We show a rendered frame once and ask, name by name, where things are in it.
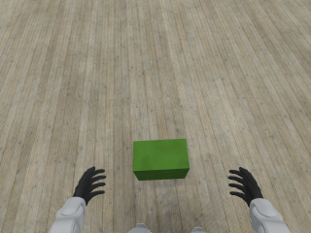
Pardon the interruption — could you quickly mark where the robot right hand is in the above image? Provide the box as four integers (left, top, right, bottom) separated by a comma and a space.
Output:
228, 167, 263, 208

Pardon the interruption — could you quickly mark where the robot right forearm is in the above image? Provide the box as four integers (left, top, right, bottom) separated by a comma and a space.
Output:
249, 198, 291, 233

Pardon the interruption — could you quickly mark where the carton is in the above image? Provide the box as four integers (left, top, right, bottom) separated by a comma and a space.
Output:
132, 138, 190, 181

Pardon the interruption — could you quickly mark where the robot left forearm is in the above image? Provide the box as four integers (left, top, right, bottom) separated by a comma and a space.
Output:
48, 196, 86, 233

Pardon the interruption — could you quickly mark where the left robot shin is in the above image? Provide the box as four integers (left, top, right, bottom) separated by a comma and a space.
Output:
135, 223, 149, 230

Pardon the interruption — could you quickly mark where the robot left hand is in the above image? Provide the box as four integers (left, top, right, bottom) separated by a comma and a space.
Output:
73, 166, 106, 206

